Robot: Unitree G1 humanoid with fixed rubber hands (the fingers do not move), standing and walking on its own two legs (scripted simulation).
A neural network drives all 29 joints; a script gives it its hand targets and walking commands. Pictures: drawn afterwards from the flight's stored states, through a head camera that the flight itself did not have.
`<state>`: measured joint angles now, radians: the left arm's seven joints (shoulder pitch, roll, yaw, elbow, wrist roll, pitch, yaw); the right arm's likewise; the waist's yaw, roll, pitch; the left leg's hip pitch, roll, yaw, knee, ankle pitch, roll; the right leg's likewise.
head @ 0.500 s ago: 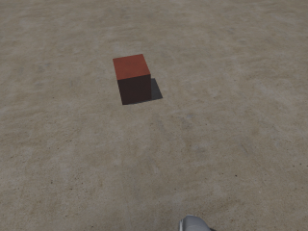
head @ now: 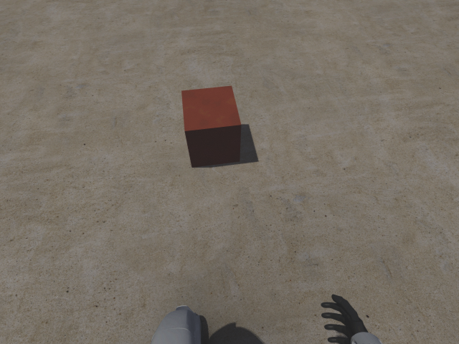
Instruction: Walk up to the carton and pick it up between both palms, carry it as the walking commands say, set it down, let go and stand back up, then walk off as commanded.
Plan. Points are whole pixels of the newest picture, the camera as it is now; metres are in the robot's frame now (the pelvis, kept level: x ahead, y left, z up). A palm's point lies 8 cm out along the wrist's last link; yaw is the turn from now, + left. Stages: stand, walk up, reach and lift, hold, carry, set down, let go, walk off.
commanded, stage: walk up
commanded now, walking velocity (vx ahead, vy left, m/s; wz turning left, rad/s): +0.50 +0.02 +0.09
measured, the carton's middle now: (211, 127) +1.16 +0.14 -0.64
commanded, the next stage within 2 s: none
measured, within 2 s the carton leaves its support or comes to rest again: neither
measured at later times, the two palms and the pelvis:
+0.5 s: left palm (145, 198) +0.43 +0.23 -0.13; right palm (349, 320) +0.17 -0.22 -0.15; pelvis +0.28 +0.01 -0.02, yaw +3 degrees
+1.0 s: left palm (128, 242) +0.31 +0.24 -0.12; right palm (291, 133) +0.65 -0.15 -0.13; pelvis +0.47 +0.05 +0.00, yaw +5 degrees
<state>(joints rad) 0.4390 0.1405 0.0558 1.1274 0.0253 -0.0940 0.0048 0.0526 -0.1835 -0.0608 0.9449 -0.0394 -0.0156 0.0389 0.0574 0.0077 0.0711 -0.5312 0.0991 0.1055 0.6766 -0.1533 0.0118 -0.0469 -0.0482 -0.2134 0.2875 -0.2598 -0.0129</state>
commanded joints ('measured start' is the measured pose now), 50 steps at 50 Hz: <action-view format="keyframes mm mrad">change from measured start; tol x32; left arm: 1 14 171 31 -31 -5 -14 6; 21 -423 32 8 -226 0 46 -44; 28 184 390 114 -47 5 26 6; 50 32 160 33 -57 -10 30 7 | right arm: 1 -9 -12 3 -52 4 -15 6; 7 507 -281 -72 77 -8 -48 -37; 50 51 -41 -7 -23 2 -5 -5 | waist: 1 -27 -122 -1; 23 -77 192 20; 28 137 -286 -396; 50 -36 -183 -15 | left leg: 1 135 -15 24 -61 13 14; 5 646 -49 20 -151 -36 96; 7 893 383 -647 -377 -12 243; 13 379 214 -248 -488 146 150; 21 465 130 -89 -506 232 123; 25 323 95 -38 -270 410 72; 28 -18 -85 -112 489 -368 -1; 30 -84 4 -143 621 -239 0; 50 423 -72 80 -209 -4 -15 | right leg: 1 -66 -282 147 -125 252 -114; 5 -253 -177 -15 355 476 -48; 8 -739 -78 204 967 -226 8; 21 -506 -70 65 397 85 46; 26 135 -57 90 234 78 -5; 28 339 -518 809 -12 187 -141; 38 -93 -309 247 -3 650 -88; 50 -203 -191 62 41 241 -42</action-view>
